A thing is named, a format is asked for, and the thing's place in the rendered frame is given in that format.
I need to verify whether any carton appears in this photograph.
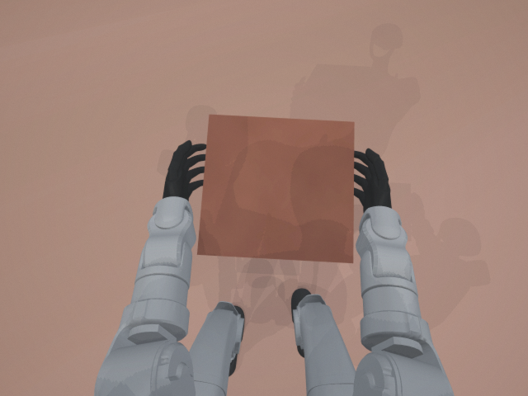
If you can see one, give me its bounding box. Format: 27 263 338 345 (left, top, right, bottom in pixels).
197 115 355 263

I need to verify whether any right robot forearm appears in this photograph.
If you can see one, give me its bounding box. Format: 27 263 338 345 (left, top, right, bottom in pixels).
356 206 454 393

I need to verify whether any robot left upper arm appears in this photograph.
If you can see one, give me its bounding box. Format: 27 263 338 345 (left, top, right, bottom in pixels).
95 340 196 396

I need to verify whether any robot left thigh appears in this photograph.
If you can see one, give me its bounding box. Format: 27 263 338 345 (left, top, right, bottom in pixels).
189 309 244 396

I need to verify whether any robot left hand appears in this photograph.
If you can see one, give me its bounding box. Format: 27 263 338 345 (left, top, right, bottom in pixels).
163 140 206 201

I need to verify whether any robot right hand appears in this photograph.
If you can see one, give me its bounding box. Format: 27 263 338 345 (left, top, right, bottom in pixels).
354 148 392 213

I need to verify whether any robot right thigh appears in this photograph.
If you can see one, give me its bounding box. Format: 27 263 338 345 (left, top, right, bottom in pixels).
293 302 356 396

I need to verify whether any robot thigh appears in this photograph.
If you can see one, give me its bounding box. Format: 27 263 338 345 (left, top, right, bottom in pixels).
189 309 244 396
293 302 356 396

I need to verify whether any robot right upper arm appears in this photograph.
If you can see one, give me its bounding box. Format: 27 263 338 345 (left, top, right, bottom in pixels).
352 351 454 396

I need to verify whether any left robot forearm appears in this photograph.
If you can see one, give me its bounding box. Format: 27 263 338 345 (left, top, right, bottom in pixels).
94 196 196 396

